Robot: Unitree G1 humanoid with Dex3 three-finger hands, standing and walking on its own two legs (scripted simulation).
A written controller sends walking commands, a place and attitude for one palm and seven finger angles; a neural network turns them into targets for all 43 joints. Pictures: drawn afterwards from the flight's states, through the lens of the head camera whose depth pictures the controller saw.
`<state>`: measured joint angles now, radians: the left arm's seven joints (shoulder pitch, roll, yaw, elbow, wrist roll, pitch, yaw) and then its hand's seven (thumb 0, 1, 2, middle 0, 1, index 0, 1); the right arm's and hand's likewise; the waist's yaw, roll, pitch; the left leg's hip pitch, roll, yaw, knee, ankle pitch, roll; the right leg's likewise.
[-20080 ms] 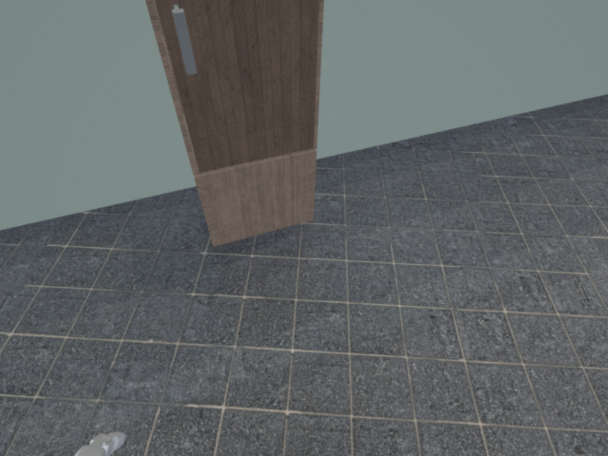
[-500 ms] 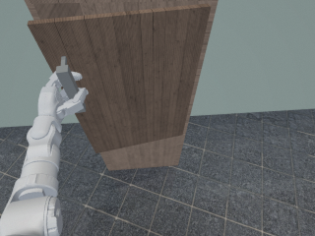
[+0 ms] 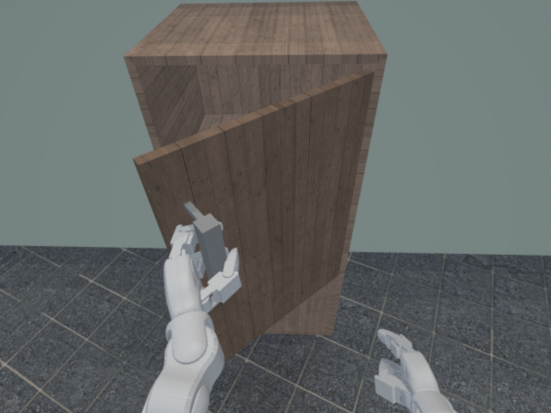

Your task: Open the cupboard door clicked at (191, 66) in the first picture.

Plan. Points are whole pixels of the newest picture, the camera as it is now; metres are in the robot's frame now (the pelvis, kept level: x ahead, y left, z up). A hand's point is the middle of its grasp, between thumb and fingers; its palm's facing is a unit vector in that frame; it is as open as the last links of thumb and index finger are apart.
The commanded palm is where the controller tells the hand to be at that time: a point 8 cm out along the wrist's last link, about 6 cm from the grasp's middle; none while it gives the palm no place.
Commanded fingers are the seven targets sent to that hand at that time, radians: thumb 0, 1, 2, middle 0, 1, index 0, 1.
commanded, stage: pull the door open along its arc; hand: left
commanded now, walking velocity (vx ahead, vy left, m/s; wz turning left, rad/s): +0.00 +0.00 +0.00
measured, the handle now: (206, 248) +0.33 +0.12 +0.10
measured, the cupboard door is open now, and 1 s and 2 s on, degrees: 41 41 45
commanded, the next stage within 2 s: open thumb and fingers to let go in 0.20 s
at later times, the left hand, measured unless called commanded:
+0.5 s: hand (236, 271) +0.28 +0.07 +0.11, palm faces +0.41 -0.91 -0.01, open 6.9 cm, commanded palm +0.24 +0.11 +0.10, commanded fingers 0.00 0.13 0.57 -0.34 -1.27 -0.34 -1.27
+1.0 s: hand (234, 266) +0.30 +0.07 +0.10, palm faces +0.33 -0.94 -0.01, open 14.3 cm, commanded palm +0.25 +0.10 +0.10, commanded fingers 0.00 -0.50 0.30 -0.18 -0.50 -0.18 -0.50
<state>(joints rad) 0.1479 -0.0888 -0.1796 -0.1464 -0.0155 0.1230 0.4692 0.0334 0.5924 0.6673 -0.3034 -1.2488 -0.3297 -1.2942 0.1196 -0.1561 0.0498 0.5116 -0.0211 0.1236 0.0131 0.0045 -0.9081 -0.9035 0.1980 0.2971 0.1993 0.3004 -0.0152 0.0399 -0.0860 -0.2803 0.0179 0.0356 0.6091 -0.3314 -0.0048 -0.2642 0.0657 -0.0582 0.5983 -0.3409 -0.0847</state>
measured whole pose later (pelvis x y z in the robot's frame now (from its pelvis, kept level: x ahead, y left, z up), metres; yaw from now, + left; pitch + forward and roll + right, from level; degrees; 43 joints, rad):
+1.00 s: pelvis -0.02 +0.02 +0.00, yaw +2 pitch +0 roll +0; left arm -0.11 -0.12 -0.28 0.12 0.04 0.05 0.61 -0.01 -0.47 0.31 -0.30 -0.94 -0.30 -0.97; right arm 0.14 -0.16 0.02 0.61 -0.03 0.10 0.01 0.01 -0.91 -0.90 0.20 0.30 0.20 0.30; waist 0.01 0.03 -0.04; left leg -0.35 -0.02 0.01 0.66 -0.31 0.02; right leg -0.32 0.03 -0.09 0.65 -0.34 -0.06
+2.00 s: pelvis -0.01 +0.01 +0.00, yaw +0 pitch -1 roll +0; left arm 0.25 0.09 -0.18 -0.18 -0.10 -0.02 0.04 -0.01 -0.50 0.30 -0.22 -0.33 -0.23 -0.33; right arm 0.18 -0.20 0.06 0.51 0.01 0.03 -0.02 0.01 -0.91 -0.90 0.20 0.30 0.20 0.30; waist 0.01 0.03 -0.03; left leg -0.27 0.00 0.03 0.59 -0.31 0.01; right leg -0.25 0.05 -0.06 0.59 -0.33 -0.07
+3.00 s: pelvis -0.02 +0.03 -0.01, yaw +3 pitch -1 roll -1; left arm 0.47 0.24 0.08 -0.42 -0.24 -0.01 -0.17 -0.01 -0.50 0.30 -0.15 -0.30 -0.15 -0.30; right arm 0.24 -0.23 0.07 0.53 0.04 -0.20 -0.07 0.01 -0.91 -0.90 0.20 0.30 0.20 0.30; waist 0.05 0.05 -0.04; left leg -0.33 -0.02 0.00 0.68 -0.34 0.04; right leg -0.28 0.03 -0.09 0.64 -0.34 -0.04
